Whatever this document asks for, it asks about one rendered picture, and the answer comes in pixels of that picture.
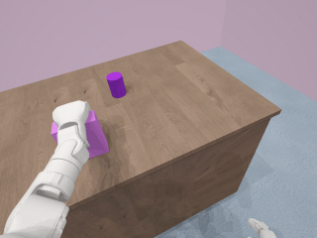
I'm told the robot right hand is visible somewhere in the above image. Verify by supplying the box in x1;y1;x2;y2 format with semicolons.
248;218;276;238

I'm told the robot left upper arm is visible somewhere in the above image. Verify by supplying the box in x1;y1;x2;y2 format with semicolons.
0;193;69;238

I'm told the sponge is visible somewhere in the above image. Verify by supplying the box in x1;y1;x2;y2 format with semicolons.
51;110;109;159

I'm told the left robot forearm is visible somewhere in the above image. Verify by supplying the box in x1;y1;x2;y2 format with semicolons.
3;119;89;234

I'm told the robot left hand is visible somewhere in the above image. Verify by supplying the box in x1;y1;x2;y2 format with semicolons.
53;100;91;148

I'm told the table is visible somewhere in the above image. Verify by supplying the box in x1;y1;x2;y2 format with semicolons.
0;41;282;238

